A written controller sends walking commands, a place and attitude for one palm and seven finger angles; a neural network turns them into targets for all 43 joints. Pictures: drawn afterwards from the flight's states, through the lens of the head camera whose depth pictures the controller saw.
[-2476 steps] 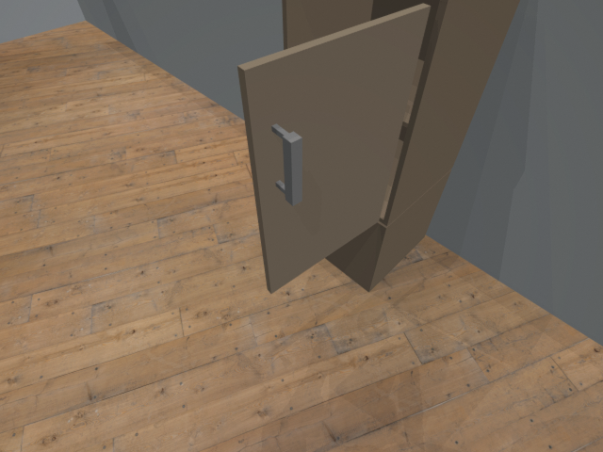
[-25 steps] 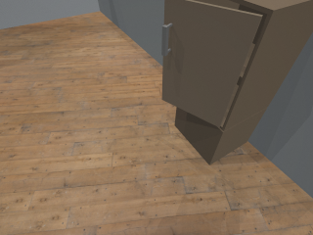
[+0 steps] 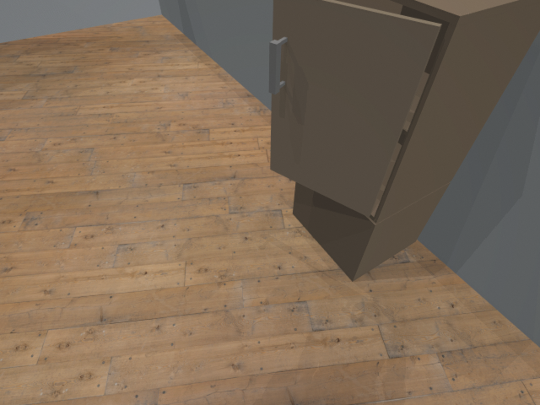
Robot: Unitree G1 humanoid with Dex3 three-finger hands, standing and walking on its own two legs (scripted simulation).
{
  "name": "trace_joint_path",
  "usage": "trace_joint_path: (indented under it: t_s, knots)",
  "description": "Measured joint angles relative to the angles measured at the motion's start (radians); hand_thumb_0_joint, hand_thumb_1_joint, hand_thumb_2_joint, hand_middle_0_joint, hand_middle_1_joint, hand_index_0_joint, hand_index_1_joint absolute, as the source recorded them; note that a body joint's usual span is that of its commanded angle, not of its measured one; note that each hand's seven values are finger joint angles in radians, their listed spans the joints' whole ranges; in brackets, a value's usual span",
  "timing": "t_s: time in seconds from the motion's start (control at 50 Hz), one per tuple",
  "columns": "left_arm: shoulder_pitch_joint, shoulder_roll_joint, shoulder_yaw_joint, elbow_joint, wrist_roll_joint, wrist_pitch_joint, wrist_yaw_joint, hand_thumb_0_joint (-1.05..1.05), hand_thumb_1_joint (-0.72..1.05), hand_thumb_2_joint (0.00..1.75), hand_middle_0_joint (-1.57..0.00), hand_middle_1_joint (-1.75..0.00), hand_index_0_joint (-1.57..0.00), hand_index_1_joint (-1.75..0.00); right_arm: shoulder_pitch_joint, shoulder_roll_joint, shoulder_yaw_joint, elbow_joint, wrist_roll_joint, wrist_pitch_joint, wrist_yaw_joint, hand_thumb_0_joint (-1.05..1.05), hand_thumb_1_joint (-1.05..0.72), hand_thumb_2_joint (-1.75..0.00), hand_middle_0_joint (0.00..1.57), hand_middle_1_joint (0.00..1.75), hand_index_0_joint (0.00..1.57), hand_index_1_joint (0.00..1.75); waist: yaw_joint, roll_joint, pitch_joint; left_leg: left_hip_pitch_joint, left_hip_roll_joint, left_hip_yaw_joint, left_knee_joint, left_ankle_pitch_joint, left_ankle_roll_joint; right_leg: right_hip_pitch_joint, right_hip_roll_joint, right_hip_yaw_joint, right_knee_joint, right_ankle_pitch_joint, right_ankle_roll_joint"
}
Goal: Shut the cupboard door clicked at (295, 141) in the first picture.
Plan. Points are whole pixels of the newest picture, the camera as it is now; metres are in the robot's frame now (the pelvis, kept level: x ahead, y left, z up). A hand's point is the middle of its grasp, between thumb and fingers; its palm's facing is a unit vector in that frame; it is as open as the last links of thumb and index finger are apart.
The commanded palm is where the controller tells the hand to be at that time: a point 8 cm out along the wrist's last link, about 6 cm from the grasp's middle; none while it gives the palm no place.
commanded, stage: look to check the result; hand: left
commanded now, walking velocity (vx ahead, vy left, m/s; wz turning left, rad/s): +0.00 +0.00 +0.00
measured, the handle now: (278, 65) +0.93 +0.02 +0.07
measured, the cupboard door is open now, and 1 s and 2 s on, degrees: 22 22 22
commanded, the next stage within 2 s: walk to a spot facing it in 0.50 s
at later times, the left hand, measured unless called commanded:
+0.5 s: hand out of the picture -0.01 +0.16 -0.18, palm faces +0.02 -0.99 -0.17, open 7.3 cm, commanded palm none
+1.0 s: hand out of the picture +0.02 +0.21 -0.20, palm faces +0.20 -0.96 -0.22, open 7.4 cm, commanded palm none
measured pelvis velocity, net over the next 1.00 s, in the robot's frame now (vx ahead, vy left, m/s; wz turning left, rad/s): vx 0.01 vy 0.02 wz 0.17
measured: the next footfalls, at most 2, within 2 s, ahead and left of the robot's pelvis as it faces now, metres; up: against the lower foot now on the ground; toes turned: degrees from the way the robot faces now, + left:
right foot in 1.40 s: +0.07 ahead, -0.14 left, +0.00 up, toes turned +26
left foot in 1.86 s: -0.04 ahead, +0.08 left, +0.00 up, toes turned +48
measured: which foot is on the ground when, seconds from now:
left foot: down 0.00-1.00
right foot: down 0.00-0.98, up 1.00-1.00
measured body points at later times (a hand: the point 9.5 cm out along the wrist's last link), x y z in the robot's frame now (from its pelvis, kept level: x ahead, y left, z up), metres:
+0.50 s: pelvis +0.01 +0.00 +0.00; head +0.01 +0.00 +0.45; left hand -0.01 +0.21 -0.16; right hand +0.00 -0.21 -0.16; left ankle +0.03 +0.11 -0.74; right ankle -0.01 -0.12 -0.74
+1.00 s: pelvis +0.01 +0.02 -0.02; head +0.04 +0.04 +0.42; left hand +0.01 +0.26 -0.19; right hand +0.05 -0.23 -0.17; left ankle +0.03 +0.10 -0.74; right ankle -0.01 -0.11 -0.74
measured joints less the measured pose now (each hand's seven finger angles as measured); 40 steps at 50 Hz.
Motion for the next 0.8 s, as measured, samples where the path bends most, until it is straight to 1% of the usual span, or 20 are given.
trace_joint_path:
  t_s: [0.32, 0.64, 0.72, 0.8]
  knots:
    - [-0.005, -0.007, -0.004, 0.002, 0.002, -0.003, 0.002, 0.0, 0.91, 0.9, -0.2, -0.3, -0.2, -0.3, -0.035, -0.002, -0.001, -0.016, 0.002, -0.005, -0.002, 0.0, -0.91, -0.89, 0.2, 0.3, 0.2, 0.3, 0.005, -0.002, 0.0, 0.008, 0.0, 0.005, -0.001, -0.008, 0.002, 0.009, 0.0, 0.005, -0.008, -0.003, 0.002]
    - [-0.027, 0.007, -0.002, -0.008, 0.003, -0.007, 0.001, 0.0, 0.91, 0.9, -0.2, -0.3, -0.2, -0.3, -0.049, -0.012, -0.001, -0.016, 0.002, -0.008, 0.0, 0.0, -0.91, -0.89, 0.2, 0.3, 0.2, 0.3, 0.003, -0.004, 0.008, 0.018, -0.001, 0.009, -0.011, -0.014, 0.002, 0.018, -0.001, 0.009, -0.018, -0.007, 0.003]
    - [-0.036, 0.011, 0.005, -0.019, 0.002, 0.0, 0.002, 0.0, 0.91, 0.9, -0.2, -0.3, -0.2, -0.3, -0.047, -0.015, -0.004, -0.025, 0.001, -0.001, 0.002, 0.0, -0.91, -0.89, 0.2, 0.3, 0.2, 0.3, -0.003, -0.005, 0.017, -0.001, -0.005, -0.002, 0.011, -0.023, 0.002, 0.005, -0.005, -0.003, 0.003, -0.02, 0.003]
    - [-0.057, 0.019, 0.024, -0.049, 0.004, 0.012, 0.001, 0.0, 0.91, 0.9, -0.2, -0.3, -0.2, -0.3, -0.045, -0.02, -0.014, -0.043, 0.0, 0.014, 0.007, 0.0, -0.91, -0.89, 0.2, 0.3, 0.2, 0.3, -0.007, -0.002, 0.031, -0.049, -0.018, -0.032, 0.072, -0.045, 0.004, -0.028, -0.017, -0.034, 0.061, -0.055, 0.004]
